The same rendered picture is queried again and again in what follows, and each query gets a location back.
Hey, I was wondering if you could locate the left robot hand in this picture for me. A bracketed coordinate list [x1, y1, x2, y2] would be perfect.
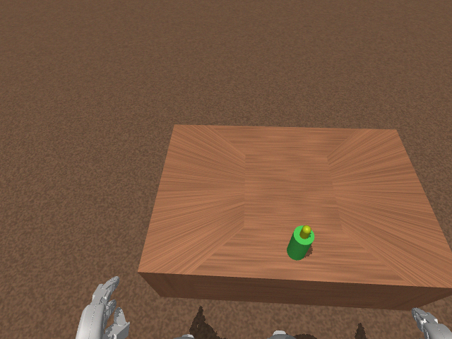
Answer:
[76, 276, 130, 339]

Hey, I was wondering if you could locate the bottle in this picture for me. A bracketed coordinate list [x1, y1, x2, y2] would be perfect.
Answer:
[287, 225, 314, 261]

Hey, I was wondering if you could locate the right robot hand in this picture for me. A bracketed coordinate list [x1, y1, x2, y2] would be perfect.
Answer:
[412, 308, 452, 339]

